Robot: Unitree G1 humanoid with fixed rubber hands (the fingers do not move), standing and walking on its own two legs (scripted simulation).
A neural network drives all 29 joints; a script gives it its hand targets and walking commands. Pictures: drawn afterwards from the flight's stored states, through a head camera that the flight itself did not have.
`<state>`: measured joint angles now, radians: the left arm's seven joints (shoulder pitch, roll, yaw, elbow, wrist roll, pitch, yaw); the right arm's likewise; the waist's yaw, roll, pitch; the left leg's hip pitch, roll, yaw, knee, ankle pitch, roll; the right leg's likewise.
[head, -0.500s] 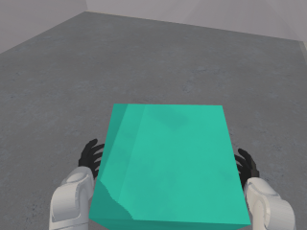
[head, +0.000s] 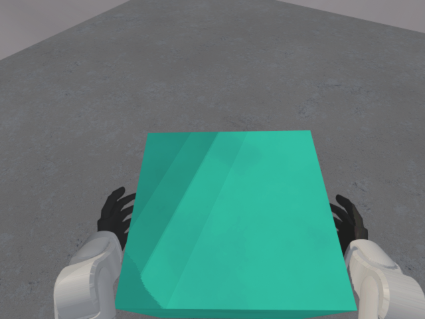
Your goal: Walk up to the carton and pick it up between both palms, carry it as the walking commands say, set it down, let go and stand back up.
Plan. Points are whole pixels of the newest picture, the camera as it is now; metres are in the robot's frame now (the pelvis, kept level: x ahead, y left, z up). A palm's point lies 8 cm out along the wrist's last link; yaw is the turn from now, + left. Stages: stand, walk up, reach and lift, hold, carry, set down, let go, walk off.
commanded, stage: carry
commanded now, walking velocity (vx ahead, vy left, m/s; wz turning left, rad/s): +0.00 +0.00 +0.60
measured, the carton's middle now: (228, 232) +0.29 +0.00 -0.02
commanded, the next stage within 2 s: none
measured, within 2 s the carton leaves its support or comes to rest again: neither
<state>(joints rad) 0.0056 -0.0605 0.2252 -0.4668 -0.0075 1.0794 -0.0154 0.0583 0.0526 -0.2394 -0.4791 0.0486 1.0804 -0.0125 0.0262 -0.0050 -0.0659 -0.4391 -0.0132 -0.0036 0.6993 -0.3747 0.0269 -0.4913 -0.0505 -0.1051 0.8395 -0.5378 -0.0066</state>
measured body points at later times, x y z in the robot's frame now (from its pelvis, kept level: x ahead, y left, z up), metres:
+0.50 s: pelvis +0.00 +0.01 -0.01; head +0.02 +0.03 +0.44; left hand +0.19 +0.27 +0.05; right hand +0.29 -0.11 +0.06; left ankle -0.03 +0.10 -0.72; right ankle -0.03 -0.12 -0.70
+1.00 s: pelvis -0.03 -0.01 +0.01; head -0.01 -0.02 +0.46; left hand +0.09 +0.27 +0.09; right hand +0.28 -0.07 +0.07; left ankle -0.06 +0.09 -0.68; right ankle -0.03 -0.15 -0.72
